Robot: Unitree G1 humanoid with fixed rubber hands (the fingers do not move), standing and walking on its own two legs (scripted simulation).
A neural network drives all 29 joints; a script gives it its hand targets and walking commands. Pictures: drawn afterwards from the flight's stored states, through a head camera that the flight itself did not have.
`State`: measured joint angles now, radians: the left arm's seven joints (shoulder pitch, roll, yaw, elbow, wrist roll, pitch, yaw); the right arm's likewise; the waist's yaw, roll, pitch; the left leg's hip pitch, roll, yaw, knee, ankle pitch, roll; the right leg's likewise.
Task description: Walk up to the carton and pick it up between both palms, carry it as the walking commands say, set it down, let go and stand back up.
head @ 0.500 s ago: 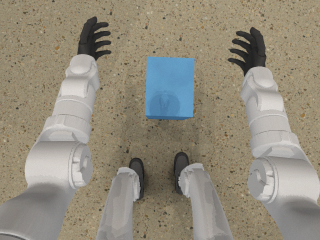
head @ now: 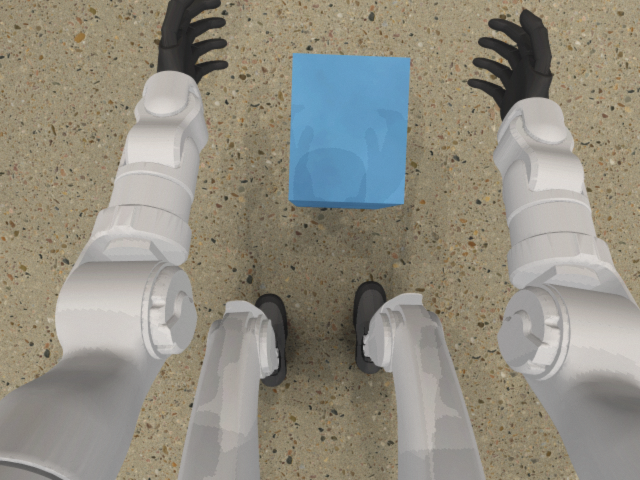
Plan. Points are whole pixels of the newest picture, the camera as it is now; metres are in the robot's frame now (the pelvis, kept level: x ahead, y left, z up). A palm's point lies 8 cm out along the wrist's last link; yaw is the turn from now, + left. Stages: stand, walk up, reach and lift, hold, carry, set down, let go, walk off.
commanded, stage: reach and lift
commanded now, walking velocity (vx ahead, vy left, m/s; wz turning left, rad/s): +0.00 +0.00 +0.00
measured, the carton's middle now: (342, 146) +0.52 -0.05 -0.44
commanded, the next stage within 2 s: none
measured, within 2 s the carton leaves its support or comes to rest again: neither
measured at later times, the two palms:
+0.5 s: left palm (220, 116) +0.53 +0.14 -0.27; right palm (464, 130) +0.50 -0.21 -0.27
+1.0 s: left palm (237, 134) +0.53 +0.13 -0.38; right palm (438, 146) +0.50 -0.21 -0.38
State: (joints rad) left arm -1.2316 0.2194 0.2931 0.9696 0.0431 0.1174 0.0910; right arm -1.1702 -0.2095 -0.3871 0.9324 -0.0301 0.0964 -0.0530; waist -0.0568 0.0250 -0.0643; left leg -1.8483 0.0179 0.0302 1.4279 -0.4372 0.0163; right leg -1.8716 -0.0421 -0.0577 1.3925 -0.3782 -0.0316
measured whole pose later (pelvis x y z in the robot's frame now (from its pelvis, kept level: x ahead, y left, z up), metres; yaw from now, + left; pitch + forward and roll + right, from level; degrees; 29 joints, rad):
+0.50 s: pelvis -0.02 +0.00 -0.13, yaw +0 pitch +45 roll +0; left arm -1.39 0.31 0.10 1.07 -0.15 0.11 0.15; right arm -1.35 -0.30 -0.22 1.07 0.16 0.08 -0.12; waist -0.06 0.01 0.12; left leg -2.16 0.02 0.04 1.94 -0.56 0.03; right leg -2.20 -0.06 -0.04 1.90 -0.49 -0.04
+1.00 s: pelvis -0.03 +0.00 -0.21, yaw +0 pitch +35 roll +0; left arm -1.52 0.38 -0.04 1.15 -0.29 0.06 0.15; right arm -1.50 -0.37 -0.08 1.18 0.30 0.03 -0.14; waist -0.06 0.01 0.42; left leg -2.23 0.03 0.03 2.21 -0.60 0.02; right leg -2.27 -0.06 -0.05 2.17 -0.51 -0.06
